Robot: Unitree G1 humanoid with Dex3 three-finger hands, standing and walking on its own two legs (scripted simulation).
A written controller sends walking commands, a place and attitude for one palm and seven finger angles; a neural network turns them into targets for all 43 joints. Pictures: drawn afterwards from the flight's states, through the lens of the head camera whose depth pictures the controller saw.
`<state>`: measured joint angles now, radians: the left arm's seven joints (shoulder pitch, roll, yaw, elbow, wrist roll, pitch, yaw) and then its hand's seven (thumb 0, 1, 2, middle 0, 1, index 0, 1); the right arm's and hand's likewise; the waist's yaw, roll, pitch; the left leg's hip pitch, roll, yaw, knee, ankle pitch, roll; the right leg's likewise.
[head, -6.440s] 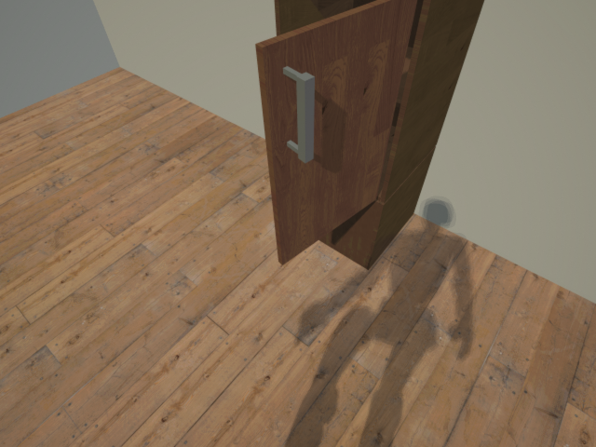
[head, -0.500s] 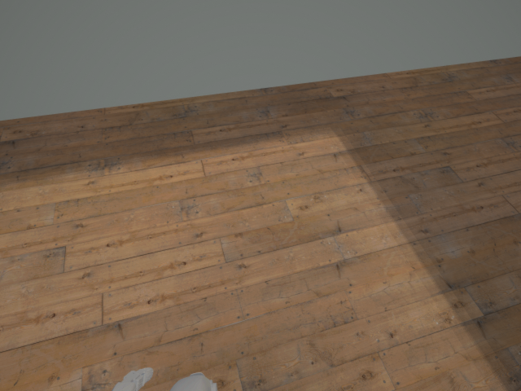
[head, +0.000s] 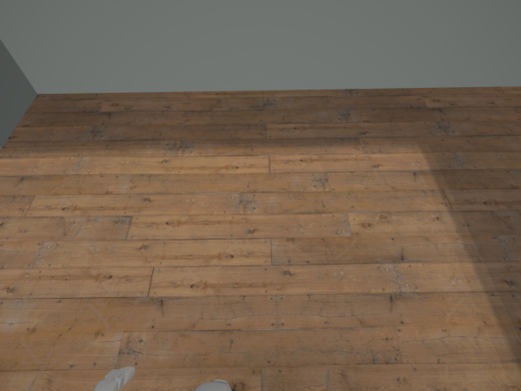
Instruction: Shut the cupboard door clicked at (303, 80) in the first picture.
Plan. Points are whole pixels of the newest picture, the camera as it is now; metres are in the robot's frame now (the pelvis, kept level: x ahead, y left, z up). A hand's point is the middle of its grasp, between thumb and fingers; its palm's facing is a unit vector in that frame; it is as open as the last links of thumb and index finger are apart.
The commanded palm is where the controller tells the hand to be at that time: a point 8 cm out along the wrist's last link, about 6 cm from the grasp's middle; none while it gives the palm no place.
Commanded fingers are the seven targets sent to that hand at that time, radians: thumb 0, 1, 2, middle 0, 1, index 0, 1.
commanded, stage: walk to a spot facing it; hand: left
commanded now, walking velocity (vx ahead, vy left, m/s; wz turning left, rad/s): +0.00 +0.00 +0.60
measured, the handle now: out of the picture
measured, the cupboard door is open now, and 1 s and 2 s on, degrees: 79 79 79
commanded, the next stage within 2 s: none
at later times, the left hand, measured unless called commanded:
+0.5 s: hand out of the picture +0.00 +0.22 -0.17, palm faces +0.37 -0.89 -0.25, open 7.4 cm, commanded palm none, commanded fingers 0.00 0.90 0.90 -0.20 -0.30 -0.20 -0.30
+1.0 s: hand out of the picture -0.01 +0.15 -0.15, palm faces +0.61 -0.75 -0.25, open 7.3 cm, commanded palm none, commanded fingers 0.00 0.90 0.90 -0.20 -0.30 -0.20 -0.30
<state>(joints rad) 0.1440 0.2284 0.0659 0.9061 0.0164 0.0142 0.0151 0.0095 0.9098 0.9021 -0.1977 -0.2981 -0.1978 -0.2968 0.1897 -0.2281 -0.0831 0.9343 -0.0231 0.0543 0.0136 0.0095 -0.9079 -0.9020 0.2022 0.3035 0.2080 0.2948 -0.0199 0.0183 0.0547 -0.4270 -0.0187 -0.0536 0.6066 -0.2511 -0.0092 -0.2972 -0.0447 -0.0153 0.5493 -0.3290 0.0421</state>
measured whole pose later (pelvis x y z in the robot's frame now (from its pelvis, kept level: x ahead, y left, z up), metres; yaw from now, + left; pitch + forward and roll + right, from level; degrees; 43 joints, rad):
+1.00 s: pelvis +0.06 -0.05 +0.01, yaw +39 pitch +0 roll +3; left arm 0.21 0.18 0.04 0.90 0.02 0.00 0.02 0.01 0.92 0.90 -0.20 -0.30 -0.20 -0.30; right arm 0.13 -0.25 -0.08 0.94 -0.02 0.08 0.04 0.01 -0.91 -0.90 0.20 0.30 0.20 0.29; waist -0.02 -0.02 0.12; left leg -0.43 0.03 0.08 0.87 -0.44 -0.07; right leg -0.18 -0.14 -0.21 0.53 -0.34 0.00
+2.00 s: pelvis +0.09 -0.02 +0.00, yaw +74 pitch +0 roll +1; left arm 0.20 0.26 0.08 0.94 0.02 0.06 0.02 0.01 0.91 0.90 -0.20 -0.30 -0.20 -0.30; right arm 0.10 -0.24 -0.06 0.89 -0.03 0.03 0.01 0.01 -0.91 -0.90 0.20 0.30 0.20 0.29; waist 0.01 -0.05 0.10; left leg -0.35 -0.01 0.07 0.63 -0.28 0.03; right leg -0.43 -0.12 -0.06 1.11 -0.50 0.07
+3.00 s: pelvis +0.12 +0.07 +0.01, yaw +107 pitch +2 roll +0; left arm 0.15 0.23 0.07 0.89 0.02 0.00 -0.04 0.01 0.91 0.90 -0.20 -0.30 -0.20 -0.30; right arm 0.29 -0.20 -0.07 0.98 -0.03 0.00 0.02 0.01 -0.91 -0.90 0.20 0.30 0.21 0.29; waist -0.04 0.01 0.04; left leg -0.22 -0.03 -0.07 0.49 -0.29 0.01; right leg -0.40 -0.07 -0.04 0.65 -0.29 0.08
